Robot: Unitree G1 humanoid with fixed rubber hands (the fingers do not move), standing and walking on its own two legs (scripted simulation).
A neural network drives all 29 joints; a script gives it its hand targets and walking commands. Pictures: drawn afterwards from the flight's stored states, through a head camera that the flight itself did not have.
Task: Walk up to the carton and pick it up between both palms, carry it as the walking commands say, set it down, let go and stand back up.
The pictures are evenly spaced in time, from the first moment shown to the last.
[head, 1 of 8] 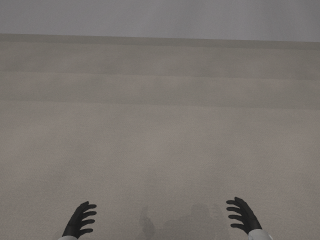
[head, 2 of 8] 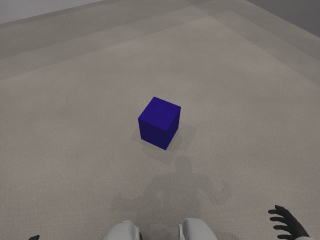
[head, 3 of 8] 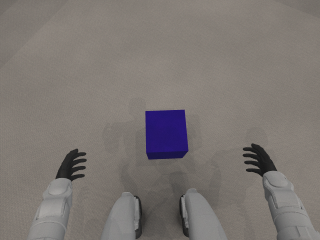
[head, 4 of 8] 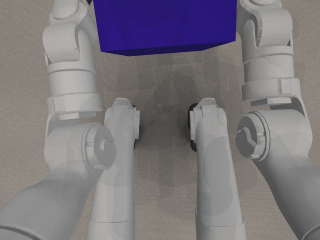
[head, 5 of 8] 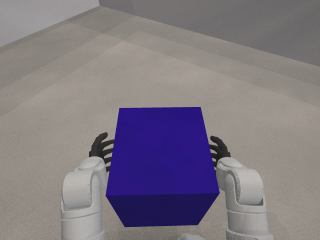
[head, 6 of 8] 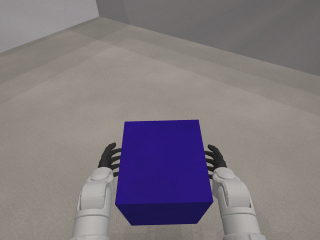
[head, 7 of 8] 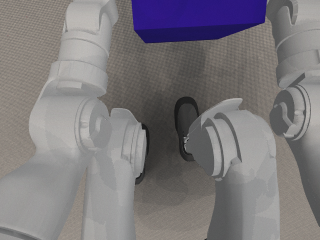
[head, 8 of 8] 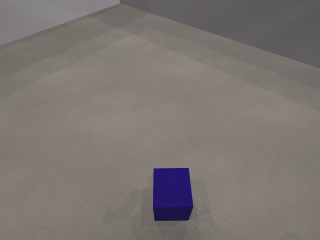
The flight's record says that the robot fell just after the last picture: no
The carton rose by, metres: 0.67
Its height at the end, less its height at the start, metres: +0.00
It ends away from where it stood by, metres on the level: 0.63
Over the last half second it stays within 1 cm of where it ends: yes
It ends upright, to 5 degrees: yes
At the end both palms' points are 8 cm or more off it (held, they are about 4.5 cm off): yes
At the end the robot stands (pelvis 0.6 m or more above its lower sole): yes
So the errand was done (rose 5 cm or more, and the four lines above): yes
